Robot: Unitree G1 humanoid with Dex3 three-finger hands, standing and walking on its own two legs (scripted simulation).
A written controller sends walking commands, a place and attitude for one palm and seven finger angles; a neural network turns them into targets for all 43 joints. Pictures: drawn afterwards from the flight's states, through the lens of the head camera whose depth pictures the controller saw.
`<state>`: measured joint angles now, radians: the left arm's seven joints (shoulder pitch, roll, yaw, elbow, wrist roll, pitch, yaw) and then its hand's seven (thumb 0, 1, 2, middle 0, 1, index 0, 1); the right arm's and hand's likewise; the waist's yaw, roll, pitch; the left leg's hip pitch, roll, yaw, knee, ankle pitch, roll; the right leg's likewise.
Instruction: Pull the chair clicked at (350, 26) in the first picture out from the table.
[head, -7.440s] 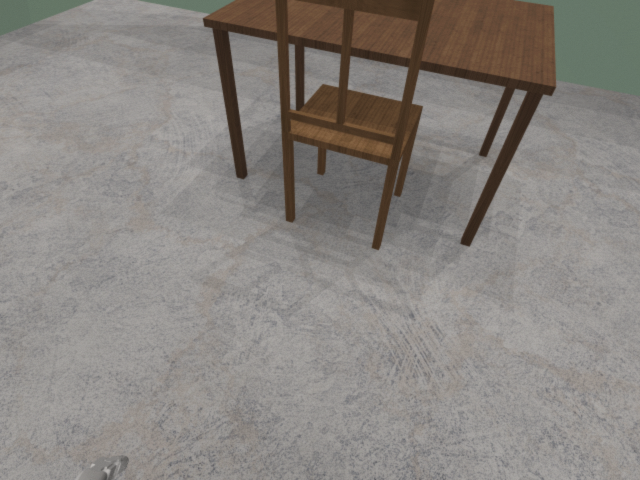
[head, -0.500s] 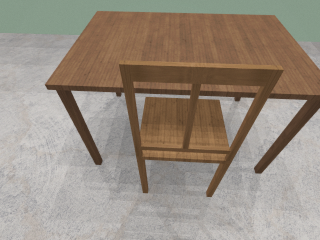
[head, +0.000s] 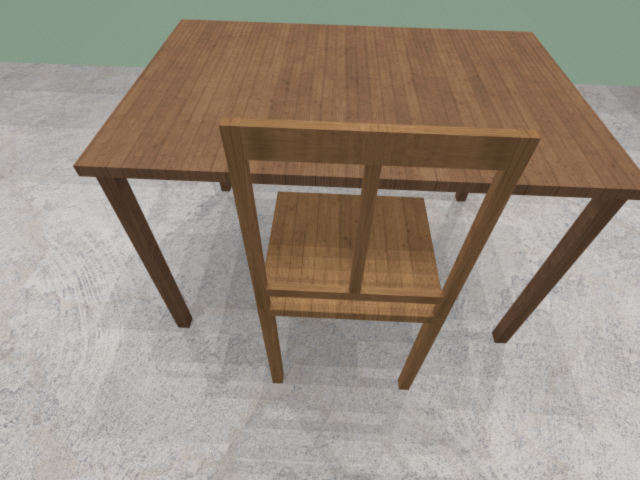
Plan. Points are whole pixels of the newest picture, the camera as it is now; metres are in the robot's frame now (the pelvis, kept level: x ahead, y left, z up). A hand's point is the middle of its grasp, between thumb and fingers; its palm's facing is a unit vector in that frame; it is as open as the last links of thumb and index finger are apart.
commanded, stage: come to a stop and stand still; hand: left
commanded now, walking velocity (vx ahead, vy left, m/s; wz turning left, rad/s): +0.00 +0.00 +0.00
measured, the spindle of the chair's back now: (362, 237) +0.53 -0.05 -0.06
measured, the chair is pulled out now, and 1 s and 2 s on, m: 0.00 0.00 0.00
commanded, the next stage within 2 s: look again from close up in 0.48 s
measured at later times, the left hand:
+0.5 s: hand out of the picture +0.00 +0.14 -0.18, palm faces +0.05 -0.99 -0.16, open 7.3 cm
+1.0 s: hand out of the picture +0.04 +0.19 -0.18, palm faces +0.01 -0.98 -0.21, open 7.3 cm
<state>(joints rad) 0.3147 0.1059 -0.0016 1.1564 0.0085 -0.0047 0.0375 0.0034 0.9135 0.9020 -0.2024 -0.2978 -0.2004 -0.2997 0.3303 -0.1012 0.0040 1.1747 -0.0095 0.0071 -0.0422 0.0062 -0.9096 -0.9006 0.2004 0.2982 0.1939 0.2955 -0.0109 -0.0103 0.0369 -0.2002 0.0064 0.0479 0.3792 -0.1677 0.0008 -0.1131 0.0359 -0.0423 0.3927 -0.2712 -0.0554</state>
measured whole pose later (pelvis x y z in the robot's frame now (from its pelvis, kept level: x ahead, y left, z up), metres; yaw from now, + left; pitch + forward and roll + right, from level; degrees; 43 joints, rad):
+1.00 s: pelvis +0.02 +0.02 -0.01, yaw -1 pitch -1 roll +0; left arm 0.30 0.16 0.00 1.04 0.02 -0.01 0.04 0.00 0.92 0.90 -0.20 -0.30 -0.20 -0.30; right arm 0.29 -0.16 0.01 1.06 -0.01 -0.01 -0.03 0.01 -0.94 -0.90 0.20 0.30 0.19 0.30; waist -0.01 -0.01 0.00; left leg -0.23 -0.02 0.04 0.51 -0.27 0.03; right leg -0.12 0.02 -0.03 0.49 -0.35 -0.03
